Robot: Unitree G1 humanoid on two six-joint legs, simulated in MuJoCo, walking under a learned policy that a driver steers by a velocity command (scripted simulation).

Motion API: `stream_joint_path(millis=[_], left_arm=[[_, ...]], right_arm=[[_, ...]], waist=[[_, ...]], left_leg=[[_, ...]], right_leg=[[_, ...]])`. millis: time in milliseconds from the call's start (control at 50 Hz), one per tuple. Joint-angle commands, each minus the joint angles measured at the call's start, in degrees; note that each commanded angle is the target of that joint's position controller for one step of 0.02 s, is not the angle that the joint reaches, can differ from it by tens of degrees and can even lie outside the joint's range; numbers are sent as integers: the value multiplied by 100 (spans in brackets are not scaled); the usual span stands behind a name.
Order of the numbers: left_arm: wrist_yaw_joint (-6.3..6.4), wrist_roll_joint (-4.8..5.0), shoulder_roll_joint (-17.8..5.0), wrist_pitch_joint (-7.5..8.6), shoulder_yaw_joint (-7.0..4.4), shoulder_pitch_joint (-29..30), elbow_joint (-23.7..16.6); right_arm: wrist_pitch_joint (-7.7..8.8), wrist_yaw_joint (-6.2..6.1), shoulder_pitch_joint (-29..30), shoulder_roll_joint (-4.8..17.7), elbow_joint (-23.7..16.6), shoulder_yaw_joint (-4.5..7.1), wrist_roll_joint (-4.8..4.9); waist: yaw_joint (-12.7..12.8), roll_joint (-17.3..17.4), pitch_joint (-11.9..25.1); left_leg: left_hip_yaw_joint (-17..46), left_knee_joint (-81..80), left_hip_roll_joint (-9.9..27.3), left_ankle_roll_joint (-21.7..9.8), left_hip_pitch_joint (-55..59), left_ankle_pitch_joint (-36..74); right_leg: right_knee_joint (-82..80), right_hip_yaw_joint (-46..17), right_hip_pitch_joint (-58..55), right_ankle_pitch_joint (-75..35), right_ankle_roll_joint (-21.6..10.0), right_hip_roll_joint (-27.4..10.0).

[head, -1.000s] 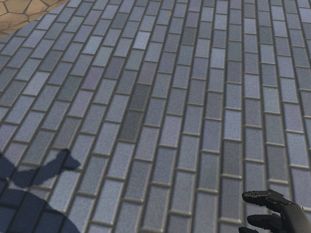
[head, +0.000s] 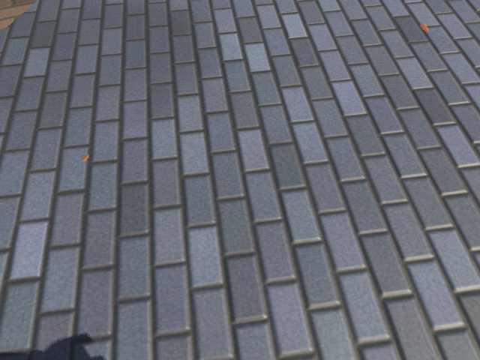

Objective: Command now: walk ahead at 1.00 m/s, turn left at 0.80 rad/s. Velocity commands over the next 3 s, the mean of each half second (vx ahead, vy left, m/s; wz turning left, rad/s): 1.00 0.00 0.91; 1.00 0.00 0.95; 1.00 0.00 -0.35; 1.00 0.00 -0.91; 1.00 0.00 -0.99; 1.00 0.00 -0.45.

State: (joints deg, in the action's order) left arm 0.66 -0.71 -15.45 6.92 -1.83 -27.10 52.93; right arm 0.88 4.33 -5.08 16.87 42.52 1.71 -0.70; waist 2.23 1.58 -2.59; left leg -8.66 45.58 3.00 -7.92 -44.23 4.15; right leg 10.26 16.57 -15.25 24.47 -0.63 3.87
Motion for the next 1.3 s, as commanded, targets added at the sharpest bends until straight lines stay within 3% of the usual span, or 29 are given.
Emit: stream_joint_path(millis=[20, 60, 80, 100, 120, 160, 220, 280, 400, 440, 480, 500, 520, 540, 580, 680, 820, 860, 900, 940, 960, 980, 1000, 1020, 1060, 1100, 1160, 1200, 1300], left_arm=[[224, -58, -1199, -36, -226, 761, -606], [213, -132, -1443, -242, -326, 1501, -855], [61, -132, -921, -229, -239, 1867, -888], [8, -75, -341, -94, -18, 973, -1573], [5, -110, -505, 63, 70, 1182, -1762], [-37, -170, -682, 137, 68, 1657, -1783], [-49, -392, -530, -275, 163, 1604, -1747], [-143, -288, -366, -346, 266, 2526, -2183], [-145, -66, -423, -265, 274, 3280, -2492], [-66, -67, -768, -220, 125, 2649, -2316], [101, -91, -1293, -157, -144, 519, -1823], [216, -255, -1666, -139, -283, -746, -1613], [155, -374, -2123, -180, -387, 95, -1717], [110, -322, -1383, -235, -328, 890, -1921], [56, -268, -750, -269, -173, 1069, -1737], [-80, -58, -484, -29, -110, 532, -1004], [-46, -116, -848, 51, -171, 255, -633], [33, -103, -1125, -25, -227, 26, -615], [132, -123, -1480, -205, -325, 158, -679], [89, -159, -1526, -356, -366, 663, -935], [-18, -209, -829, -325, -224, 649, -1112], [-15, -11, -720, -226, -121, 270, -1768], [-12, -13, -932, -104, -100, 879, -1740], [0, 56, -860, -82, -63, 852, -1642], [-45, -92, -651, -248, 11, 755, -1399], [-175, -107, -491, -490, 23, 590, -1238], [-271, 7, -339, -535, 52, 1519, -1481], [-339, 53, -267, -469, 77, 1870, -1526], [-464, 53, -314, -389, 92, 2228, -1486]], right_arm=[[20, 12, -1133, 505, -7, 93, -22], [0, -150, -3510, 1058, 674, 413, -4], [-62, -274, -3153, 1234, 658, 577, 217], [-116, -277, -2376, 1939, 433, 662, -52], [-121, -324, -2209, 1842, 154, 702, -30], [-40, -424, -1914, 958, 306, 488, -53], [233, -440, -1584, 846, 215, 385, 19], [366, -401, -1575, 969, 127, 432, 45], [335, -333, -1938, 1131, 121, 576, 87], [335, -375, -1763, 1291, 49, 617, 48], [401, -330, -1229, 1402, -78, 619, 7], [476, -361, -1079, 515, -296, 373, -30], [449, -331, -1920, 83, -695, 181, 296], [298, -406, -1501, 596, -411, 190, 78], [183, -266, -846, 770, -451, 251, -90], [-102, 8, -138, 274, -1003, 59, -151], [-95, 194, 1137, 245, -1413, -89, -112], [-68, 161, 1004, 314, -1302, -65, -104], [-44, 54, -49, 605, -1002, 65, -94], [13, -164, -2283, 1099, -246, 399, -65], [-54, -306, -1816, 1450, -199, 552, 37], [-118, -323, -1534, 1918, -560, 590, -184], [-132, -434, -1827, 1509, -543, 559, -166], [-46, -494, -1625, 1248, -350, 492, -149], [231, -529, -1242, 810, -243, 313, -182], [448, -496, -1320, 550, -42, 196, -111], [624, -356, -1581, 555, 183, 202, -65], [692, -310, -1488, 478, 189, 160, -24], [788, -489, -1864, 767, 385, 139, 3]], waist=[[-1115, -780, 314], [-2270, -579, 1233], [-2056, 738, 689], [-685, 1628, 1236], [-949, 701, 1894], [-399, -749, 304], [69, -808, -202], [-153, -505, -387], [-773, 150, 59], [-451, 186, 488], [773, 17, 1594], [1086, -1033, 2326], [85, -3065, 2830], [133, -1584, 1789], [133, -306, 769], [-166, -624, 99], [-141, -336, -635], [-276, -555, -304], [-944, -848, 356], [-1853, -606, 1260], [-1205, 829, 958], [-734, 1084, 2151], [-1050, -97, 1933], [-721, -426, 926], [-181, -941, 304], [52, -714, 28], [-191, -295, -556], [-262, -212, -500], [-326, 151, -118]], left_leg=[[-446, -287, -777, -280, 2551, -260], [323, -640, -806, -719, 5070, -1008], [1091, -1236, -498, -899, 5452, -1152], [3934, -1415, 658, -2036, 6624, -518], [5559, -2742, 1204, -2393, 6861, -2547], [5020, -3423, 955, -1618, 4720, -3038], [3709, -3515, 205, -1341, 2685, -1988], [3007, -3734, -306, -1161, 1868, -1244], [3105, -3041, -284, -536, 3307, 620], [3240, -2188, -242, -293, 3720, 1683], [2931, 306, -552, -39, 2992, 1738], [2445, 2298, -889, -75, 1929, -1625], [1819, 3530, -1222, 94, 306, -3410], [1649, 3845, -608, 52, -256, -2666], [1395, 3326, -181, 169, -71, -2042], [1259, 2964, 278, 273, -312, -1599], [22, 354, -92, -42, 498, -427], [-385, -19, -559, -245, 1181, -680], [-322, -150, -899, -451, 2362, -1274], [399, -813, -986, -814, 5218, -1642], [1977, -1108, -2, -954, 6061, -1616], [5036, -2072, 1383, -2023, 7418, -1802], [5103, -2830, 1432, -1788, 6952, -2241], [4506, -3023, 1400, -1555, 5841, -2069], [3400, -3147, 1016, -1163, 4049, -1232], [2602, -3509, 784, -900, 3092, -1085], [1389, -3940, 352, -338, 3021, 95], [555, -4022, -60, 51, 3110, 1019], [-72, -3829, 314, 591, 4635, 4444]], right_leg=[[1557, -50, 1222, -9061, 117, -1562], [5104, -304, 2344, -8048, -28, -1539], [7641, -405, 3786, -1874, -9, -189], [9273, -1353, 6033, 404, 314, 141], [9144, -2255, 6622, 205, 184, -71], [7535, -2316, 6307, -408, 104, -695], [6364, -2157, 5270, -292, 371, -1061], [4566, -1784, 4691, -1347, 507, -1114], [2198, -1728, 3980, -2869, 300, -565], [1894, -1812, 3113, -2259, 207, -309], [2113, -1976, 752, -1274, 16, -609], [1958, -3472, -570, 890, -49, -2070], [378, -7146, -1044, 2387, -679, -3315], [256, -6751, -158, 3202, -776, -2973], [442, -4558, 1109, 964, -623, -2424], [40, -2256, 1921, -1632, -310, -2013], [-367, -141, 1893, -4557, 55, -1500], [327, 32, 1344, -7340, 145, -1567], [1911, -41, 1139, -8891, 123, -1852], [5179, -233, 2644, -7220, -29, -1797], [7339, -290, 4522, -504, 69, -640], [8737, -1443, 6201, 347, 175, -318], [8484, -1891, 6532, -325, 112, -633], [7981, -1835, 6447, -558, 49, -902], [7175, -1981, 5509, -535, 21, -1219], [6473, -2142, 4977, -491, 58, -1325], [5209, -1992, 5499, -1565, -101, -1218], [4151, -1563, 5159, -2637, -259, -991], [2734, -735, 4445, -3633, -695, -291]])
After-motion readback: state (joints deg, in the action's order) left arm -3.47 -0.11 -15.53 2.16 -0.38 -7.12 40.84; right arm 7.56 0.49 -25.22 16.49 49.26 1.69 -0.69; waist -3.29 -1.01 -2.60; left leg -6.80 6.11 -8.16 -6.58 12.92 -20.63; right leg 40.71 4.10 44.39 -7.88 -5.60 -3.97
